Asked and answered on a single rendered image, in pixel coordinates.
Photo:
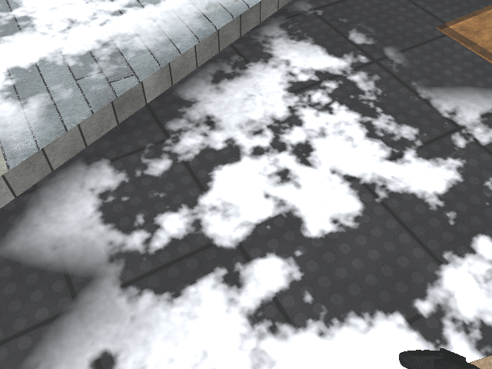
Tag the robot right hand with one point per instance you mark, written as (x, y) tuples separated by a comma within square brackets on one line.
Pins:
[(426, 359)]

